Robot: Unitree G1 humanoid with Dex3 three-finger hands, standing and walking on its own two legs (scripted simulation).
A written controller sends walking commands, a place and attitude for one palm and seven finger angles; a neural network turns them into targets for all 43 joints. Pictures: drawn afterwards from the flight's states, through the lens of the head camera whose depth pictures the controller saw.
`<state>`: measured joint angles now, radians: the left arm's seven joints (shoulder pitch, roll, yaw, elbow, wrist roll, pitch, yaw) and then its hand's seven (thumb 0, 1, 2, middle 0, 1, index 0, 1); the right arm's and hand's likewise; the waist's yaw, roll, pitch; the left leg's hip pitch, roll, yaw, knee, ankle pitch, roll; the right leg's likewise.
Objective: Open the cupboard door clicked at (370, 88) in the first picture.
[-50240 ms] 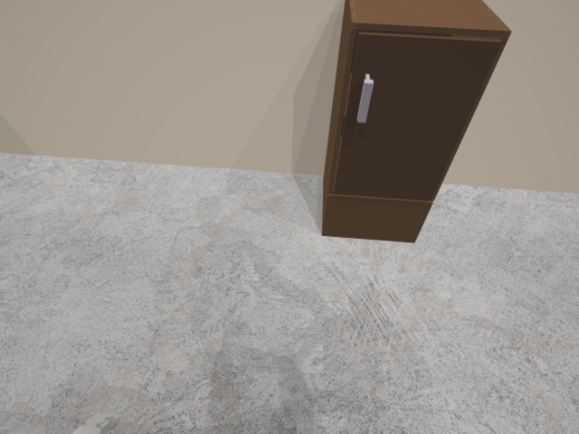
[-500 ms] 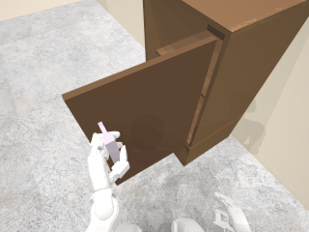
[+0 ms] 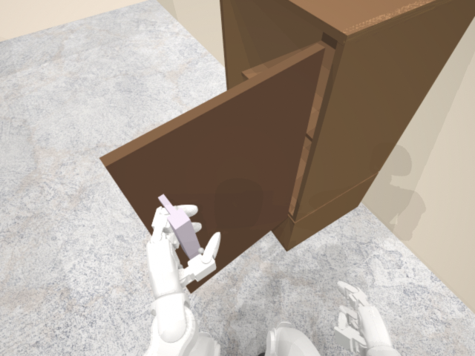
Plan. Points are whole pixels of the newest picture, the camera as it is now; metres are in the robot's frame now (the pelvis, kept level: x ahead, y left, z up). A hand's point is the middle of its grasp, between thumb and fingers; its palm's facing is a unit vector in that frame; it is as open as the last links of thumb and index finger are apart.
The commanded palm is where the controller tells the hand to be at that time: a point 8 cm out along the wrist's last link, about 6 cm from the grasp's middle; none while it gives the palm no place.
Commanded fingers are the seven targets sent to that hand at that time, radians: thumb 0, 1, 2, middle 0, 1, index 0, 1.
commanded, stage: open thumb and fingers to let go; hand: left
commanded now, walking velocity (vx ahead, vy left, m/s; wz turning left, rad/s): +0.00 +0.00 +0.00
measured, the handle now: (179, 227) +0.32 +0.11 +0.04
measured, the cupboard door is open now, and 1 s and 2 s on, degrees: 97 98 98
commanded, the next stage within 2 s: slide the hand sideways off the handle in 0.52 s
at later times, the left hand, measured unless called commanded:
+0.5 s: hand (198, 255) +0.27 +0.07 +0.04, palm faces +0.22 -0.98 -0.01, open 15.0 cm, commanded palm +0.24 +0.13 +0.03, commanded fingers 0.00 -0.50 0.30 -0.15 -0.30 -0.15 -0.30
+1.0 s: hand (183, 277) +0.24 +0.09 +0.04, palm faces -0.19 -0.98 +0.08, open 16.2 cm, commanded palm +0.21 +0.16 +0.03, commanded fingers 0.00 -0.50 0.30 -0.15 -0.30 -0.15 -0.30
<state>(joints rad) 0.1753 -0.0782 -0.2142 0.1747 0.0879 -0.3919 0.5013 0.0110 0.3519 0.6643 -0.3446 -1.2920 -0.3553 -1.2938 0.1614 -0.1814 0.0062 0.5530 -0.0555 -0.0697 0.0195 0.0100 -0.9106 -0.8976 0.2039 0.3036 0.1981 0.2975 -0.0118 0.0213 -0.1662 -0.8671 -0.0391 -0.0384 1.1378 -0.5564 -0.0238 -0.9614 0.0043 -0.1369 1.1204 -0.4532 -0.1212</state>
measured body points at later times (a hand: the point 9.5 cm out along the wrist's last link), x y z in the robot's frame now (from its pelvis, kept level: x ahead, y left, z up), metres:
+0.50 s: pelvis -0.01 +0.03 +0.00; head +0.05 +0.02 +0.45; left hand +0.25 +0.13 +0.04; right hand +0.17 -0.20 -0.10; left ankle +0.00 +0.14 -0.65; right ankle +0.05 -0.05 -0.65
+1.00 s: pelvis +0.00 +0.06 -0.01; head +0.06 +0.05 +0.44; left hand +0.24 +0.15 +0.04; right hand +0.17 -0.18 -0.08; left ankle +0.00 +0.14 -0.65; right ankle +0.06 -0.05 -0.65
